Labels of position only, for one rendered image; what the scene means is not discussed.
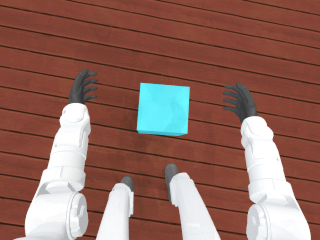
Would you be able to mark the robot right forearm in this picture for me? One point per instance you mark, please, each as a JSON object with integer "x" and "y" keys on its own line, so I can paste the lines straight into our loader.
{"x": 268, "y": 184}

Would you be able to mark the left robot hand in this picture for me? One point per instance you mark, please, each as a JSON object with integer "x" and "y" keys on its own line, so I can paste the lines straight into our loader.
{"x": 77, "y": 92}

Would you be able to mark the robot left thigh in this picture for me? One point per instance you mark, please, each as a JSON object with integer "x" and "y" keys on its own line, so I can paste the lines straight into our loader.
{"x": 115, "y": 221}

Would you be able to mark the robot left forearm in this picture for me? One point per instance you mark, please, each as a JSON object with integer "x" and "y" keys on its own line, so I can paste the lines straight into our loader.
{"x": 65, "y": 171}

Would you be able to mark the right robot hand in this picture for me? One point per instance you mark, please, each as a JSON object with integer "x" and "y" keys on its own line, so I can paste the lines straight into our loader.
{"x": 244, "y": 103}

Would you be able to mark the carton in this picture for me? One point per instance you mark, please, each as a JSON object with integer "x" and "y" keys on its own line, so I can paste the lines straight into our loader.
{"x": 163, "y": 109}

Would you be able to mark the robot right foot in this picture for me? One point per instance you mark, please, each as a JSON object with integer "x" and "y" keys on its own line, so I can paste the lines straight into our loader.
{"x": 170, "y": 171}

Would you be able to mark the robot left upper arm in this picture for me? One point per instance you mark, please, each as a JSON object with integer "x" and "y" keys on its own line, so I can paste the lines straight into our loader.
{"x": 57, "y": 216}

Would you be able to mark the robot right upper arm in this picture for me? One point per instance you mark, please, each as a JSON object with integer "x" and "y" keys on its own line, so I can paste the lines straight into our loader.
{"x": 275, "y": 222}

